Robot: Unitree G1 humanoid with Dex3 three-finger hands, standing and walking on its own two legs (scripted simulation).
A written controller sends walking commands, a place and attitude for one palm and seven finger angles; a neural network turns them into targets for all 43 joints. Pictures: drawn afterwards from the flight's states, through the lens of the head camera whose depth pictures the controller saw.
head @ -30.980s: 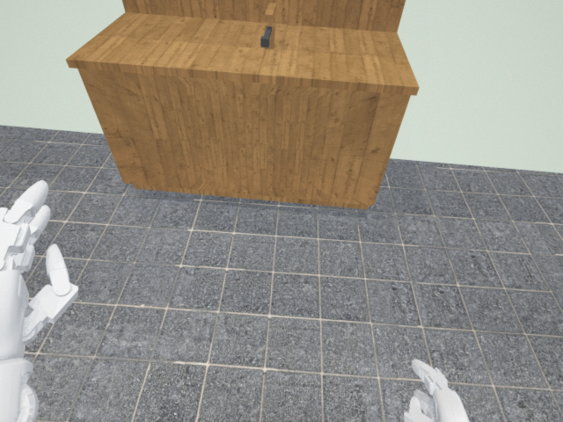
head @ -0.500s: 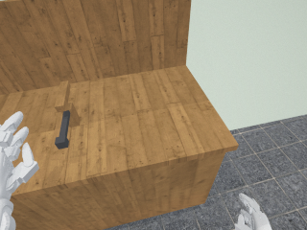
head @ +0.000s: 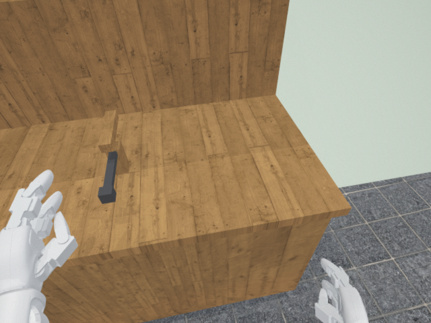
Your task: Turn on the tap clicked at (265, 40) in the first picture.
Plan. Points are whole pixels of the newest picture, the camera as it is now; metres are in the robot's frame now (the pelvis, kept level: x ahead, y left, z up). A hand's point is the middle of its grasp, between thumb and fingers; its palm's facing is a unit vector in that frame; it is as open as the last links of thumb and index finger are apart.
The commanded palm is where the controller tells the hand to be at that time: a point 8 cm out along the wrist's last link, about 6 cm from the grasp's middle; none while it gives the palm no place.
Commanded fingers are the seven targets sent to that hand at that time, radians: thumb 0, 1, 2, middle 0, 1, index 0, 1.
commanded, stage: turn the palm inward beside the body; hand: left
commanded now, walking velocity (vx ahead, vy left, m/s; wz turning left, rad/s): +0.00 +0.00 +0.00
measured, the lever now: (107, 194) +0.34 +0.29 +0.04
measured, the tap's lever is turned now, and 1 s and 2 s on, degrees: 0 0 0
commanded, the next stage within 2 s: reach beside the lever's end, fingers flat in 0.82 s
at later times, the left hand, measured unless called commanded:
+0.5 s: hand (66, 250) +0.17 +0.24 +0.14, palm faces +0.48 -0.87 -0.11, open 7.4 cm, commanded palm +0.12 +0.28 +0.15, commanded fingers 0.00 0.90 0.90 -0.20 -0.30 -0.20 -0.30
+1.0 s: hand (78, 249) +0.18 +0.22 +0.14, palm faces +0.49 -0.87 -0.11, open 7.4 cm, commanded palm +0.13 +0.27 +0.14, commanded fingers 0.00 0.90 0.90 -0.20 -0.30 -0.20 -0.30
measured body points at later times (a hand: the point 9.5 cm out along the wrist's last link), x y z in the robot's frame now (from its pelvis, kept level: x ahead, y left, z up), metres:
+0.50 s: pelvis -0.01 +0.01 +0.00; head -0.03 -0.01 +0.45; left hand +0.14 +0.28 +0.15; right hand +0.19 -0.20 -0.07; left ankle +0.02 +0.12 -0.72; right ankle +0.01 -0.08 -0.72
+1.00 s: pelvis -0.01 -0.01 +0.00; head -0.02 -0.03 +0.45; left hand +0.14 +0.27 +0.14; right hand +0.20 -0.22 -0.07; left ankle +0.02 +0.12 -0.72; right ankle +0.01 -0.08 -0.72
